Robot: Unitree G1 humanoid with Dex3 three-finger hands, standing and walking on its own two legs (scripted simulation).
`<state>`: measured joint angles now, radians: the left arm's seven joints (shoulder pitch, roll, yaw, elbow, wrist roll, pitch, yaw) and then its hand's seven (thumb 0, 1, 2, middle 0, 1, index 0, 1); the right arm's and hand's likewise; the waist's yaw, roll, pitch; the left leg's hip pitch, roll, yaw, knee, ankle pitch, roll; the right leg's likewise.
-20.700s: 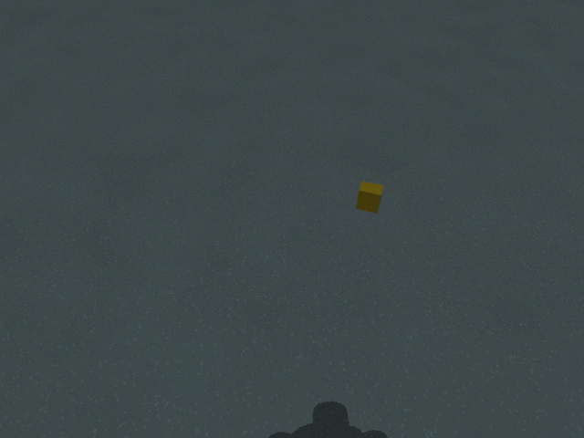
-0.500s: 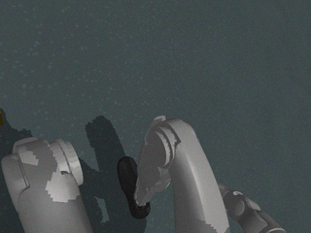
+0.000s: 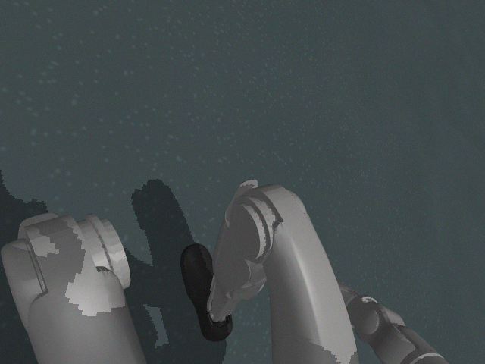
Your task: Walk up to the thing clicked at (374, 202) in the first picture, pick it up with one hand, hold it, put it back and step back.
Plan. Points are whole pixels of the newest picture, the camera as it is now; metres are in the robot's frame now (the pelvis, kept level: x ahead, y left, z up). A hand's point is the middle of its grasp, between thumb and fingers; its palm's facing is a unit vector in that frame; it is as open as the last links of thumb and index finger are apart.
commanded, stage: settle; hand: left
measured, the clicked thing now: out of the picture +0.42 +0.29 -0.23
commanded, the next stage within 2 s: go down in 0.14 s
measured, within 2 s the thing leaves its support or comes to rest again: neither
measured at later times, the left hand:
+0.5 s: hand out of the picture +0.38 +0.39 -0.17, palm faces +0.37 -0.86 -0.35, open 10.2 cm
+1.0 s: hand out of the picture +0.35 +0.39 -0.10, palm faces +0.41 -0.90 -0.16, open 9.0 cm
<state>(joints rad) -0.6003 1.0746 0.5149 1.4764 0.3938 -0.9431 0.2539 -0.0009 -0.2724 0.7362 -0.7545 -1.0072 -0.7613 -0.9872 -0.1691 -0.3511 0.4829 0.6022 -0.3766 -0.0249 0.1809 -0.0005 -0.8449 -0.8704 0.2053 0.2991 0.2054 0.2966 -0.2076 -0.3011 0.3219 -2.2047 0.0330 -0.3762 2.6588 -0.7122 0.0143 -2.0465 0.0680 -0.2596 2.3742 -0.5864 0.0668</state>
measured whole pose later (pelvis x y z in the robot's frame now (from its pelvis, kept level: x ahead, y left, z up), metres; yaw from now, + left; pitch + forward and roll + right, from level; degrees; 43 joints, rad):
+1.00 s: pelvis +0.00 -0.01 +0.02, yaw +3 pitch +18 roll -15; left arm -0.45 0.79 0.59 1.02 -0.10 -0.80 -0.21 0.00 -0.07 0.69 -0.73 -0.89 -0.78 -0.86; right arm -0.07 -0.35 0.31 0.60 -0.22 0.01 0.10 0.00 -0.87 -0.88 0.21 0.30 0.21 0.30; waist -0.13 -0.18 0.15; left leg -2.24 0.03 -0.28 2.57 -0.68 0.01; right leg -2.10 0.03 -0.20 2.35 -0.60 0.04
